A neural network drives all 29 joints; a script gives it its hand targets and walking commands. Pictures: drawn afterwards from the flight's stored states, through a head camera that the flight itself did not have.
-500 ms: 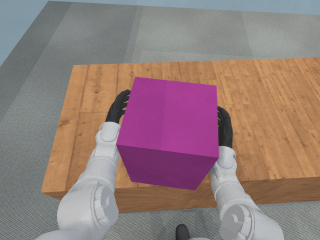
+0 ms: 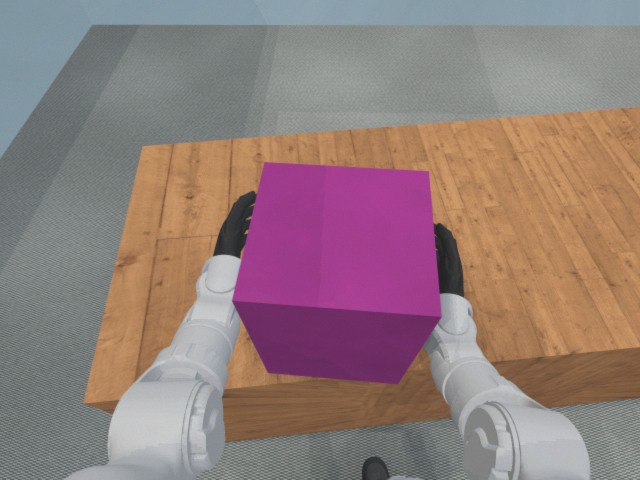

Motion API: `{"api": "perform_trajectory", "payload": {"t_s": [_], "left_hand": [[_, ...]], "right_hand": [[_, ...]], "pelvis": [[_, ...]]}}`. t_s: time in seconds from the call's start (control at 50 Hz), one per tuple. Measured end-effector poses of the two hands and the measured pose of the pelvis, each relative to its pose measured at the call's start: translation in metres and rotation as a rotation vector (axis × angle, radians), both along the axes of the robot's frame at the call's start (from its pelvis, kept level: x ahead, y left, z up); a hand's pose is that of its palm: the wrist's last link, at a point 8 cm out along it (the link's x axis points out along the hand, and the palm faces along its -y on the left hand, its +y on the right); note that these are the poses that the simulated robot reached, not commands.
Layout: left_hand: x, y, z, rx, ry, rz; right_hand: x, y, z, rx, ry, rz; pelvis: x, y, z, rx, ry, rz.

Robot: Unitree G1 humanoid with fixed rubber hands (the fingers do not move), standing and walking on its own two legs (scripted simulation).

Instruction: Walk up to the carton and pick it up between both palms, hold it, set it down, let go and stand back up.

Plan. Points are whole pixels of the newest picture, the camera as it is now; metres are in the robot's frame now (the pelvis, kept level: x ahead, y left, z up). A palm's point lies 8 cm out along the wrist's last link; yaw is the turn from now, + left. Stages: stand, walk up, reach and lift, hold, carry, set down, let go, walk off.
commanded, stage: set down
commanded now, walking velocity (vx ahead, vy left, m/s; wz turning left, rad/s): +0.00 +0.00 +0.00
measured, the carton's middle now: (338, 284) +0.36 -0.05 -0.01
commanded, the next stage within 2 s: none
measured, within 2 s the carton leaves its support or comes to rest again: neither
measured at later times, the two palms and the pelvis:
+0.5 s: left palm (216, 209) +0.43 +0.09 +0.10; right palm (496, 224) +0.36 -0.23 +0.09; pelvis -0.01 +0.01 +0.00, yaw -2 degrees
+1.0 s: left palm (207, 182) +0.43 +0.09 +0.14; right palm (504, 217) +0.35 -0.23 +0.11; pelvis -0.01 -0.02 +0.01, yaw -2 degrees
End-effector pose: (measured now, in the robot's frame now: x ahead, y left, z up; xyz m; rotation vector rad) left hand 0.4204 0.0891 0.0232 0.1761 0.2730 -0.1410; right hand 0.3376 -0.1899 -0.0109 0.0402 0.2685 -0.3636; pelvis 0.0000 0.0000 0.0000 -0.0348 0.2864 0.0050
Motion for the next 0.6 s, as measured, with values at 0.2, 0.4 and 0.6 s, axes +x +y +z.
{"api": "perform_trajectory", "payload": {"t_s": [0.2,0.4,0.6], "left_hand": [[0.009,-0.004,0.003,-0.048,0.002,-0.023],[0.009,-0.003,0.05,-0.034,-0.03,-0.039],[0.012,0.002,0.105,-0.038,-0.032,-0.003]], "right_hand": [[0.007,-0.007,0.017,0.008,-0.038,-0.044],[0.02,-0.03,0.069,0.024,-0.076,-0.069],[0.024,-0.054,0.13,0.022,-0.071,-0.056]], "pelvis": [[-0.004,0.007,-0.01,-0.012,0.029,-0.011],[-0.007,0.016,-0.006,-0.016,-0.026,-0.027],[-0.011,0.006,0.002,0.006,-0.15,-0.04]]}}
